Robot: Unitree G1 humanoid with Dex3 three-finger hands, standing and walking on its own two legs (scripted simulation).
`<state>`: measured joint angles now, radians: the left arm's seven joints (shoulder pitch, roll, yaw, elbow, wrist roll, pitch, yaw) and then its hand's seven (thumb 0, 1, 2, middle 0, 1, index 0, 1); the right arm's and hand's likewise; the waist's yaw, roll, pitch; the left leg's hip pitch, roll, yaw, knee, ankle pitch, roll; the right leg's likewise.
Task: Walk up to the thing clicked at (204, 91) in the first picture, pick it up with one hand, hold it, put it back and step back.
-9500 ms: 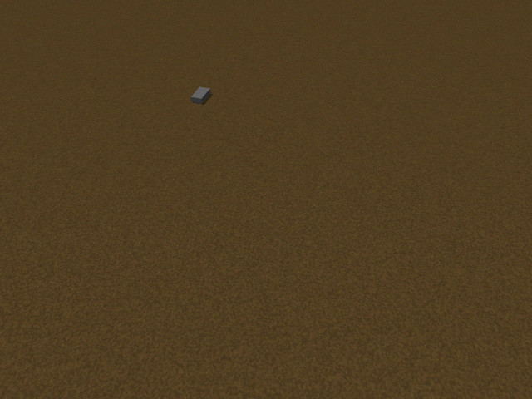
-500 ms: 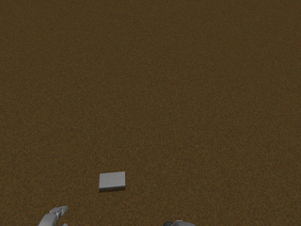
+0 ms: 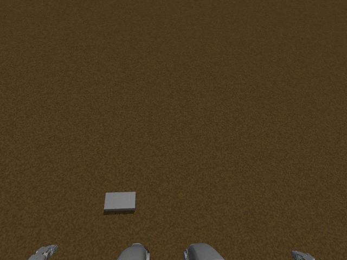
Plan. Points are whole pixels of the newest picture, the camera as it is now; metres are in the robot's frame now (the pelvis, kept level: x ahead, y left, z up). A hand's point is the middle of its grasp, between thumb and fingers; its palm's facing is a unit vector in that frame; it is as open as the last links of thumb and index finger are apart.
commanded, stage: walk up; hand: left
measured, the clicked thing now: (120, 201) +0.44 +0.23 -0.74
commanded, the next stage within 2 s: stand in 0.54 s
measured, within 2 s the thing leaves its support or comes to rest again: neither
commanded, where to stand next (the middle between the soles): +0.05 +0.02 m, yaw +2 degrees
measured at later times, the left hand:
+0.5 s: hand out of the picture -0.03 +0.34 -0.11, palm faces +0.09 -0.86 -0.50, open 7.4 cm
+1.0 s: hand out of the picture +0.00 +0.29 -0.13, palm faces +0.00 -0.93 -0.35, open 7.4 cm
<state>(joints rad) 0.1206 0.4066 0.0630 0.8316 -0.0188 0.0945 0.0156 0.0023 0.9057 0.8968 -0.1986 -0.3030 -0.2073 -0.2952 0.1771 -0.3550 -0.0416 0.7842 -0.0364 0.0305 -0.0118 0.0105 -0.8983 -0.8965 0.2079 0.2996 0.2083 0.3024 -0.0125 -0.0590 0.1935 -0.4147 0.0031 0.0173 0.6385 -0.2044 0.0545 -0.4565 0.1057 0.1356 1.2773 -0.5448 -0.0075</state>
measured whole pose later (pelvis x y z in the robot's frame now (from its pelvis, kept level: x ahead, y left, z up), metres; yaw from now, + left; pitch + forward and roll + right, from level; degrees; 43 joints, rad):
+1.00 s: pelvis -0.06 +0.04 +0.02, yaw +2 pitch -5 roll +0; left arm 0.18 0.35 -0.01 1.02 0.01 -0.01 -0.01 0.01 0.90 0.90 -0.20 -0.30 -0.21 -0.30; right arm 0.15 -0.34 -0.01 1.01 -0.01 -0.01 0.03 0.01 -0.90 -0.90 0.21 0.30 0.21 0.30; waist 0.01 0.02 0.07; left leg -0.14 0.02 0.02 0.46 -0.24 -0.01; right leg -0.19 -0.02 0.01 0.45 -0.18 0.02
